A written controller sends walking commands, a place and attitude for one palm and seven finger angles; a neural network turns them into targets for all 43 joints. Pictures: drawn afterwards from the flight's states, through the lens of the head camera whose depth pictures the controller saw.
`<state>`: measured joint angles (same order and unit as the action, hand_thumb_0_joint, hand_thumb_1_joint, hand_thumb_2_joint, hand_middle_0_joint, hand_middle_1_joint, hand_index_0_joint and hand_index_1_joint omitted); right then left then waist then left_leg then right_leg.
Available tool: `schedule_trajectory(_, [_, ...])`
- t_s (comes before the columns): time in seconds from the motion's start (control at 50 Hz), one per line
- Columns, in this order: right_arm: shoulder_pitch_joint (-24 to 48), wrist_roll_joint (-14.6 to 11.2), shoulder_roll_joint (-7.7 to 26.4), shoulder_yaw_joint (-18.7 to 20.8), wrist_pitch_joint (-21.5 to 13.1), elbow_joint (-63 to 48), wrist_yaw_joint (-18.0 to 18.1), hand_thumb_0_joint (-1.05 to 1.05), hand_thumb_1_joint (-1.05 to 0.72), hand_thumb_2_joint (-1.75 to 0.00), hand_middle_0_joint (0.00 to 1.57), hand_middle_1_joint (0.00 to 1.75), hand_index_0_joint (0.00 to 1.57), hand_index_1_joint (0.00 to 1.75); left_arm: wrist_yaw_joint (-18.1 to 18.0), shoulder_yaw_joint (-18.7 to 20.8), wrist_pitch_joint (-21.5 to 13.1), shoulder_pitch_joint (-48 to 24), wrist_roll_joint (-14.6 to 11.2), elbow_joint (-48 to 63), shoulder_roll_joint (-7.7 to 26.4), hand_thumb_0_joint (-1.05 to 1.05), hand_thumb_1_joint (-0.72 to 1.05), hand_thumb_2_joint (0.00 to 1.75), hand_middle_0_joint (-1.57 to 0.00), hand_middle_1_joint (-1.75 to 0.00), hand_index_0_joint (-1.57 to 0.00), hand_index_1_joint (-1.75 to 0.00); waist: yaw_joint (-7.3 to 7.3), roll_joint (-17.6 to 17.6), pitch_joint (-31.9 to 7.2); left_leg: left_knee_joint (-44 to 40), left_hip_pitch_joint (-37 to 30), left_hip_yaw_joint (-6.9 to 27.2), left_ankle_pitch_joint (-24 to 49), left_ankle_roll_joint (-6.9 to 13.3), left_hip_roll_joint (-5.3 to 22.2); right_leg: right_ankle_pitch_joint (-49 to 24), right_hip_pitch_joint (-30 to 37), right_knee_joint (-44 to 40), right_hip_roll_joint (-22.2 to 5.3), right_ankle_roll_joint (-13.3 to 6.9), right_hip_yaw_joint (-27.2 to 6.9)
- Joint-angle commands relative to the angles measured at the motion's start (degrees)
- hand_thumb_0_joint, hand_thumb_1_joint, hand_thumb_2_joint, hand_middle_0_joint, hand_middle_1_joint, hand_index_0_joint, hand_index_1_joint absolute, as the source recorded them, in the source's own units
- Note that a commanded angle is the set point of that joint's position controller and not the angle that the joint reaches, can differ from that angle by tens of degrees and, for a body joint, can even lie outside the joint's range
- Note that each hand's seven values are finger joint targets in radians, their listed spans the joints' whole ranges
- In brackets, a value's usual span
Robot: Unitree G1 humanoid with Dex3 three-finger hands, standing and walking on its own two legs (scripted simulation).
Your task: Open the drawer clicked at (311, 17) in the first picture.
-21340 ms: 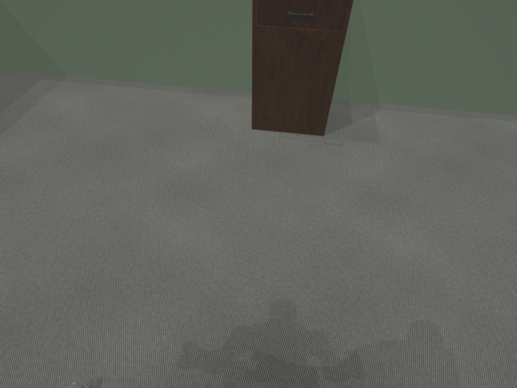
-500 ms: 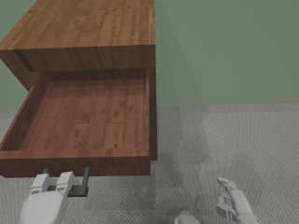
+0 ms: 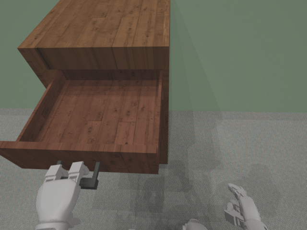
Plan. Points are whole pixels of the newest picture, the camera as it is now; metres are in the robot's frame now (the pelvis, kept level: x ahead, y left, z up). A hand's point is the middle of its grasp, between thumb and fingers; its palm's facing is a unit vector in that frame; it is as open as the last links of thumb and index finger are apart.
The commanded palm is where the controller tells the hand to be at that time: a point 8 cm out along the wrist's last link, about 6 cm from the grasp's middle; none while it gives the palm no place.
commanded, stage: lift the hand off the handle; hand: left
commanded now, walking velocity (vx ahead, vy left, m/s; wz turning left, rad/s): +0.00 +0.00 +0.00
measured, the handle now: (75, 174) +0.25 +0.24 +0.00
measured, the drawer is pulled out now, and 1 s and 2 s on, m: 0.30 0.30 0.30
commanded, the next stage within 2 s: draw the hand back to the body in 1.68 s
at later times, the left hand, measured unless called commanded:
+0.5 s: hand (72, 193) +0.20 +0.23 -0.01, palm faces +0.00 -0.06 -1.00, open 13.7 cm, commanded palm +0.18 +0.25 +0.05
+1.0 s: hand (52, 183) +0.21 +0.25 +0.06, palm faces +0.06 -0.09 -0.99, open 13.5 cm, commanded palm +0.18 +0.25 +0.12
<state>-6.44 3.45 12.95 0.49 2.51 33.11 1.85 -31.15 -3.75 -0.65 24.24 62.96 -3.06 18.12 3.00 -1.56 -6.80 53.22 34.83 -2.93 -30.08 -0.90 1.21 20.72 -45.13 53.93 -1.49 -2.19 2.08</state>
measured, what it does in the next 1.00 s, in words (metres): stands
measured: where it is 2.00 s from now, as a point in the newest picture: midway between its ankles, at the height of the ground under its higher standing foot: outside the picture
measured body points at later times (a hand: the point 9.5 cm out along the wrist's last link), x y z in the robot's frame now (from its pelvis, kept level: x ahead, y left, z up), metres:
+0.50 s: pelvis -0.01 +0.00 +0.00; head +0.04 -0.03 +0.45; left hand +0.20 +0.23 +0.04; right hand +0.19 -0.22 -0.11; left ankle -0.04 +0.13 -0.68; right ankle +0.06 -0.10 -0.68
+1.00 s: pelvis +0.01 +0.01 +0.03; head +0.03 -0.02 +0.48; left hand +0.20 +0.25 +0.11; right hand +0.22 -0.20 -0.07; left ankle -0.04 +0.13 -0.68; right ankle +0.06 -0.10 -0.68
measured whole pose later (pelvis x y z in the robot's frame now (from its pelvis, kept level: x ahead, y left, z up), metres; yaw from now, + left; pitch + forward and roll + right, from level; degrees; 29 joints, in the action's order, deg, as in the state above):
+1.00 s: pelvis +0.01 +0.01 +0.03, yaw +0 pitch +5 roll +1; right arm -5.7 2.5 13.8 0.8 3.3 34.8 2.7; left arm -21.2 -4.2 2.9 22.2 58.7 5.8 20.1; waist 5.3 -3.5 -3.2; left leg 40.0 19.9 -2.7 -24.7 0.1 0.2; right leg 16.0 -29.7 41.0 -1.9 -0.9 2.2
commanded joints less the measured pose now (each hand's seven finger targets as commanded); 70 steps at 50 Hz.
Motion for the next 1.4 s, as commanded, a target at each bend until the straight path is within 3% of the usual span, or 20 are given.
schedule_trajectory(0.0, [5.9,0.1,6.0,2.8,-3.1,-8.0,0.9,0.0,-0.9,-0.9,0.2,0.3,0.2,0.3,-2.7,7.8,-0.3,0.9,0.0,9.5,8.5,0.0,-0.5,0.3,-0.3,-1.2,-0.3,-1.2,1.28,1.9,-10.2,-7.3,2.9,1.1,10.3,1.9,-4.0,-6.6,15.6,-9.5,1.3,-0.3,-4.0])
schedule_trajectory(0.04, [5.9,-0.1,6.2,2.9,-2.9,-8.0,0.9,0.0,-0.9,-0.9,0.2,0.3,0.2,0.3,-3.0,9.4,-0.5,0.6,-0.2,9.4,9.8,0.0,-0.5,0.3,-0.3,-1.2,-0.3,-1.2,1.2,2.8,-10.9,-7.0,3.1,1.2,10.9,1.9,-3.9,-7.6,15.9,-9.3,1.3,-0.3,-4.1])
schedule_trajectory(0.06, [6.3,0.2,6.1,2.7,-3.0,-7.9,0.7,0.0,-0.9,-0.9,0.2,0.3,0.2,0.3,-3.0,6.0,-0.4,-1.2,-0.1,9.5,7.0,0.0,-0.5,0.3,-0.3,-1.2,-0.3,-1.2,0.46,2.0,-10.5,-6.7,3.2,1.2,10.5,1.9,-4.1,-7.2,14.8,-9.1,1.2,-0.2,-3.8])
schedule_trajectory(0.1, [6.0,0.1,6.2,3.1,-3.1,-7.3,1.1,0.0,-0.9,-0.9,0.2,0.3,0.2,0.3,-3.4,8.2,-0.5,-3.7,0.2,8.1,9.2,0.0,-0.5,0.3,-0.3,-1.2,-0.3,-1.2,0.42,3.2,-10.0,-6.5,4.0,1.2,9.6,2.0,-4.0,-5.8,14.5,-9.4,1.1,0.0,-4.0])
schedule_trajectory(0.24, [6.2,-0.2,6.4,3.1,-3.2,-6.2,2.0,0.0,-0.9,-0.9,0.2,0.3,0.2,0.3,-3.8,8.0,1.0,-11.2,0.6,6.4,10.0,0.0,-0.5,0.3,-0.3,-1.2,-0.3,-1.2,-0.29,3.2,-12.7,-6.6,2.8,1.4,10.1,2.0,-3.9,-6.4,14.8,-9.2,1.1,0.0,-3.4])
schedule_trajectory(0.32, [6.5,-0.5,6.3,3.0,-3.2,-6.0,2.3,0.0,-0.9,-0.9,0.2,0.3,0.2,0.3,-3.0,7.2,1.7,-10.7,0.0,5.8,9.5,0.0,-0.5,0.3,-0.3,-1.2,-0.3,-1.2,0.39,2.7,-12.7,-7.4,2.8,1.1,10.1,1.9,-4.1,-6.3,16.4,-9.8,1.0,0.1,-3.4])
schedule_trajectory(0.36, [6.7,-0.7,6.3,2.7,-3.0,-5.5,2.6,0.0,-0.9,-0.9,0.2,0.3,0.2,0.3,-2.5,8.0,2.0,-11.8,-0.3,4.0,10.3,0.0,-0.5,0.3,-0.3,-1.2,-0.3,-1.2,0.2,4.7,-11.2,-7.7,3.7,1.1,9.5,2.1,-4.0,-5.7,16.6,-10.5,0.9,0.3,-3.6])
schedule_trajectory(0.42, [7.1,-0.8,6.1,2.7,-2.9,-6.1,3.0,0.0,-0.9,-0.9,0.2,0.3,0.2,0.3,-2.1,9.4,1.8,-12.2,-0.8,8.2,12.5,0.0,-0.5,0.3,-0.3,-1.2,-0.3,-1.2,0.89,1.8,-12.6,-9.1,1.6,0.9,9.5,2.1,-4.3,-4.8,19.0,-11.8,0.8,0.2,-4.2])
schedule_trajectory(0.68, [7.8,-0.9,5.8,2.6,-2.8,-6.6,2.7,0.0,-0.9,-0.9,0.2,0.3,0.2,0.3,-0.7,10.4,0.8,-10.4,-2.5,15.1,12.9,0.0,-0.5,0.3,-0.3,-1.2,-0.3,-1.2,1.53,0.3,-10.8,-14.8,-5.3,1.4,13.7,1.7,-3.7,-7.3,23.2,-15.4,1.2,-0.1,-3.0])
schedule_trajectory(0.76, [8.4,-1.2,6.2,2.5,-2.5,-6.8,2.3,0.0,-0.9,-0.9,0.2,0.3,0.2,0.3,1.4,9.0,2.3,-8.7,-3.6,16.0,11.8,0.0,-0.5,0.3,-0.3,-1.2,-0.3,-1.2,1.27,2.1,-8.7,-16.7,-7.0,1.5,14.7,1.8,-3.4,-8.7,24.7,-16.9,1.2,0.1,-2.7])
schedule_trajectory(0.84, [8.9,-1.3,6.4,2.3,-2.3,-7.5,1.8,0.0,-0.9,-0.9,0.2,0.3,0.2,0.3,5.0,6.3,3.2,-7.2,-4.4,20.2,10.2,0.0,-0.5,0.3,-0.3,-1.2,-0.3,-1.2,1.62,0.6,-7.8,-18.7,-10.1,1.8,17.5,1.6,-3.0,-9.8,26.2,-18.1,1.3,-0.1,-1.9])
schedule_trajectory(0.9, [8.9,-1.0,6.1,1.9,-2.2,-7.2,1.5,0.0,-0.9,-0.9,0.2,0.3,0.2,0.3,7.3,4.2,3.1,-9.4,-4.0,21.2,9.5,0.0,-0.5,0.3,-0.3,-1.2,-0.3,-1.2,1.48,1.8,-4.7,-20.1,-11.1,2.0,16.1,1.8,-2.9,-7.8,25.9,-19.6,1.2,0.2,-1.6])
schedule_trajectory(0.94, [8.8,-1.0,6.2,1.9,-2.1,-7.5,1.4,0.0,-0.9,-0.9,0.2,0.3,0.2,0.3,8.2,6.2,2.6,-8.5,-3.8,22.8,11.6,0.0,-0.5,0.3,-0.3,-1.2,-0.3,-1.2,2.53,0.8,-5.5,-21.1,-12.5,2.0,18.1,1.5,-2.8,-9.5,28.1,-20.0,1.4,-0.1,-2.0])
schedule_trajectory(1.06, [8.9,-0.9,5.6,1.1,-2.1,-7.8,0.5,0.0,-0.9,-0.9,0.2,0.3,0.2,0.3,9.9,6.8,2.3,-5.1,-4.1,26.5,11.6,0.0,-0.5,0.3,-0.3,-1.2,-0.3,-1.2,3.65,0.3,-5.0,-22.9,-14.8,2.1,22.7,1.1,-2.4,-13.9,31.5,-21.2,1.3,0.0,-2.3])
schedule_trajectory(1.08, [9.3,-1.3,5.7,1.3,-1.8,-7.2,0.4,0.0,-0.9,-0.9,0.2,0.3,0.2,0.3,10.5,7.0,2.8,-6.6,-4.5,25.9,12.0,0.0,-0.5,0.3,-0.3,-1.2,-0.3,-1.2,3.18,0.6,-3.1,-23.6,-14.7,2.1,22.2,1.0,-2.4,-13.7,31.5,-22.0,1.5,0.0,-2.3])
schedule_trajectory(1.26, [9.6,-1.7,6.1,0.0,-1.2,-8.1,-0.4,0.0,-0.9,-0.9,0.2,0.3,0.2,0.3,15.3,6.1,5.3,-5.1,-6.3,32.3,12.3,0.0,-0.5,0.3,-0.3,-1.2,-0.3,-1.2,3.82,-0.1,-4.2,-26.9,-18.7,1.9,28.1,1.2,-1.6,-19.2,37.6,-24.6,1.0,0.5,-1.8])
schedule_trajectory(1.28, [10.1,-2.0,6.3,0.3,-1.0,-7.7,-0.4,0.0,-0.9,-0.9,0.2,0.3,0.2,0.3,15.8,7.1,5.3,-5.0,-6.8,32.2,13.6,0.0,-0.5,0.3,-0.3,-1.2,-0.3,-1.2,3.82,-0.2,-3.1,-27.6,-19.0,2.0,28.7,0.9,-1.4,-19.6,37.8,-25.2,1.5,0.4,-1.8])
schedule_trajectory(1.3, [10.0,-1.7,6.3,0.1,-1.0,-8.1,-0.4,0.0,-0.9,-0.9,0.2,0.3,0.2,0.3,16.3,5.6,5.4,-4.9,-6.7,33.0,12.2,0.0,-0.5,0.3,-0.3,-1.2,-0.3,-1.2,3.93,0.2,-2.6,-27.7,-19.2,1.9,29.0,1.1,-1.4,-19.5,37.7,-25.3,1.3,0.6,-1.3])
schedule_trajectory(1.36, [9.6,-1.9,6.3,-0.4,-0.9,-8.5,-0.6,0.0,-0.9,-0.9,0.2,0.3,0.2,0.3,16.9,7.3,5.5,-4.6,-6.9,35.1,13.7,0.0,-0.5,0.3,-0.3,-1.2,-0.3,-1.2,4.38,-0.3,-3.8,-28.6,-19.8,2.1,29.3,1.1,-1.0,-19.6,39.9,-26.1,0.9,0.6,-1.6])
schedule_trajectory(1.38, [10.5,-2.2,6.7,-0.1,-0.6,-8.1,-0.5,0.0,-0.9,-0.9,0.2,0.3,0.2,0.3,17.1,8.2,5.6,-4.8,-7.5,34.8,15.0,0.0,-0.5,0.3,-0.3,-1.2,-0.3,-1.2,4.17,-0.4,-2.4,-29.4,-20.0,2.1,28.9,1.0,-1.0,-20.1,40.1,-26.8,1.4,0.6,-2.0])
